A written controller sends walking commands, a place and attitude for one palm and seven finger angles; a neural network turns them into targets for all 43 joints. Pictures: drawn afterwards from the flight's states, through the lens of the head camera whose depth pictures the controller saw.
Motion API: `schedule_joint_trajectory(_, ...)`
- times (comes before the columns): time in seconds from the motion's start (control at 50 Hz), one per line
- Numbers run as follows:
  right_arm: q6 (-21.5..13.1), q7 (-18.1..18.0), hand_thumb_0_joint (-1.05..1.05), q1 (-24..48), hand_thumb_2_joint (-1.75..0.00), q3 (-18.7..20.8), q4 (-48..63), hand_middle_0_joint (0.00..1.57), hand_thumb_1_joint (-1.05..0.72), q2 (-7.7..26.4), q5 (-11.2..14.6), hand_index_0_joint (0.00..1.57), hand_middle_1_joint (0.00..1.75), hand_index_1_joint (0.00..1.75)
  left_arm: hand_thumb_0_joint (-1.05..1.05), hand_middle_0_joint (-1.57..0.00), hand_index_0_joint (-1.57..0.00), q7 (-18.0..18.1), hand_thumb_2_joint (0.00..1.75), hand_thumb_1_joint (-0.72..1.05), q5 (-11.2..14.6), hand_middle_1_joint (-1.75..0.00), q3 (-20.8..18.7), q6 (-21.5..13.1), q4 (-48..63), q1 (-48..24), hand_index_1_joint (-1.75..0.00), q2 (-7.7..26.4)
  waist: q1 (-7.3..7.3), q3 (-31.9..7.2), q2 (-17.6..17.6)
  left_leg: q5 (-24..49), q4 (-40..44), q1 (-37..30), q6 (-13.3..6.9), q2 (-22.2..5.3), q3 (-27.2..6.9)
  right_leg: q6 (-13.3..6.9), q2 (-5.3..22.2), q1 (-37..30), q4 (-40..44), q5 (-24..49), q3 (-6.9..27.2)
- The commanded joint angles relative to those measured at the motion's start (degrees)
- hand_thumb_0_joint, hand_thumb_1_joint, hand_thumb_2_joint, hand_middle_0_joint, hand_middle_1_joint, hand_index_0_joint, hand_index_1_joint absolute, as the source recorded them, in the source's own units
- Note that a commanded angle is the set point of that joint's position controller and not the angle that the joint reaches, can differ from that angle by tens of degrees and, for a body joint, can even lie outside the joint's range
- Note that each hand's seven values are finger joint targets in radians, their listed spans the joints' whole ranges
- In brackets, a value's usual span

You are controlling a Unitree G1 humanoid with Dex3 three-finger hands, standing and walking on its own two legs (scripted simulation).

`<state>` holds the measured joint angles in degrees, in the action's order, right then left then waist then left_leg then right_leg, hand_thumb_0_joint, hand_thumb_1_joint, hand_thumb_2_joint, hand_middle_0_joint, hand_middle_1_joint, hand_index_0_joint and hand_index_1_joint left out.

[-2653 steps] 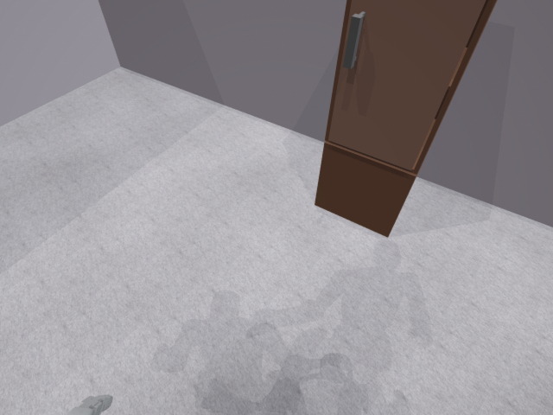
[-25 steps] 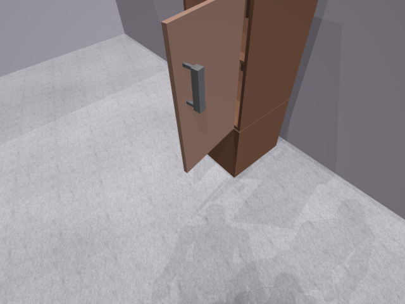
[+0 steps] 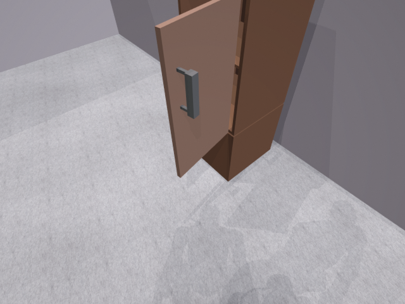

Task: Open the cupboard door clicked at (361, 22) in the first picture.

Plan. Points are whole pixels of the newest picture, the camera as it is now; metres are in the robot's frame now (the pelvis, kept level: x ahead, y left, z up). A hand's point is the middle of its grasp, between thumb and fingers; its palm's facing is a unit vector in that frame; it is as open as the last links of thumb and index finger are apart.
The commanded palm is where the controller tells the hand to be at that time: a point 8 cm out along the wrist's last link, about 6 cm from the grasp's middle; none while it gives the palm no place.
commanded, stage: look to check the result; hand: left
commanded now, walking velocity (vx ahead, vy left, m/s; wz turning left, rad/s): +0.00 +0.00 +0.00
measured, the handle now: (186, 92) +0.65 +0.08 +0.05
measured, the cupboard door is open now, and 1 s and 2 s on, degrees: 100 100 100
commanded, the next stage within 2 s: stand and wait in 0.56 s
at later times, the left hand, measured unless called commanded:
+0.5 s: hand out of the picture +0.02 +0.16 -0.17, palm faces +0.04 -0.98 -0.20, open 7.4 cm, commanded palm none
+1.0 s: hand out of the picture +0.03 +0.17 -0.17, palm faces +0.03 -0.98 -0.20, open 7.4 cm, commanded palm none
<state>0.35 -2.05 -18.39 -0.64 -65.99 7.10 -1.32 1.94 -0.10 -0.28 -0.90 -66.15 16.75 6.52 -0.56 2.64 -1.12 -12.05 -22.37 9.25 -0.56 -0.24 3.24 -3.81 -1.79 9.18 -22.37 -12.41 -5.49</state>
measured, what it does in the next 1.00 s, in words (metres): stands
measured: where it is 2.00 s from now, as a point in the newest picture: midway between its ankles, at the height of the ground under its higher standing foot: outside the picture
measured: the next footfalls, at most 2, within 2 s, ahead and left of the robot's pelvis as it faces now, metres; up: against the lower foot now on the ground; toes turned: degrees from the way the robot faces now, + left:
none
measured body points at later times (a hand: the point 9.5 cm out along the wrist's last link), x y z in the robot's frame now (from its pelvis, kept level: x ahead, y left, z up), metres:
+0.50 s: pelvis +0.02 -0.01 +0.00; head +0.04 -0.02 +0.45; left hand +0.01 +0.21 -0.16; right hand +0.01 -0.22 -0.17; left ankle +0.00 +0.11 -0.74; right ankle +0.00 -0.07 -0.74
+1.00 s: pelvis +0.03 +0.00 +0.00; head +0.05 -0.01 +0.45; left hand +0.03 +0.22 -0.16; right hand +0.01 -0.22 -0.17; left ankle +0.00 +0.11 -0.74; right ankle +0.00 -0.07 -0.74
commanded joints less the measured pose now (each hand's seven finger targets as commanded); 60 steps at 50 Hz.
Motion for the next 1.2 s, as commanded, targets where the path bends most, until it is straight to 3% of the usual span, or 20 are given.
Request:
schedule_joint_trajectory(0.0,-0.53,-0.53,0.00,-4.61,-0.90,0.80,0.87,0.20,-0.90,4.31,0.30,0.20,0.30,0.30,0.00,-0.20,-0.20,0.62,0.90,0.90,-0.05,-0.30,-0.95,-0.65,1.05,4.51,-0.30,6.07,0.17,1.40,0.32,4.86,3.64,1.17,-1.33,-5.31,-5.33,0.21,8.11,-0.09,5.72,4.86,8.58)
schedule_joint_trajectory(0.18,-0.41,-0.63,0.00,-3.84,-0.90,0.82,0.82,0.20,-0.90,4.73,0.38,0.20,0.30,0.30,0.00,-0.20,-0.20,0.73,0.90,0.90,-0.07,-0.30,-0.86,-0.69,0.98,4.62,-0.30,6.26,0.12,2.64,1.16,5.67,3.57,0.74,-1.25,-5.32,-5.16,0.67,8.21,-0.46,5.90,7.49,8.55)
schedule_joint_trajectory(0.36,-0.58,-0.78,0.00,-3.01,-0.90,0.84,1.03,0.20,-0.90,5.29,0.36,0.20,0.30,0.30,0.00,-0.20,-0.20,0.77,0.90,0.90,-0.08,-0.30,-1.04,-0.81,1.38,4.18,-0.30,6.64,0.08,0.68,1.53,8.22,3.29,-0.39,-1.22,-5.54,-5.10,0.98,8.36,-2.57,5.13,12.62,8.16)
schedule_joint_trajectory(0.46,-0.45,-0.75,0.00,-2.45,-0.90,0.82,0.86,0.20,-0.90,5.08,0.32,0.20,0.30,0.30,0.00,-0.20,-0.20,0.78,0.90,0.90,-0.08,-0.30,-1.02,-0.70,1.39,3.86,-0.30,6.70,0.15,2.41,1.09,7.92,3.55,-0.17,-1.15,-5.48,-5.05,1.15,8.46,-1.92,5.49,12.39,7.97)
schedule_joint_trajectory(0.54,-0.53,-0.81,0.00,-2.30,-0.90,0.95,0.99,0.20,-0.90,5.60,0.38,0.20,0.30,0.30,0.00,-0.20,-0.20,0.80,0.90,0.90,-0.08,-0.30,-1.13,-0.82,1.54,3.90,-0.30,7.13,0.21,0.71,1.30,8.84,3.07,-1.04,-1.16,-5.48,-4.72,1.56,8.65,-3.18,5.28,15.27,8.11)
schedule_joint_trajectory(1.18,-0.73,-0.87,0.00,-1.62,-0.90,0.74,0.75,0.20,-0.90,6.52,0.29,0.20,0.30,0.30,0.00,-0.20,-0.20,0.55,0.90,0.90,-0.01,-0.30,-0.95,-0.80,1.58,2.60,-0.30,7.53,0.21,1.80,1.02,9.69,4.46,-2.02,-1.21,-5.94,-5.44,0.74,8.39,-2.84,5.84,12.92,8.26)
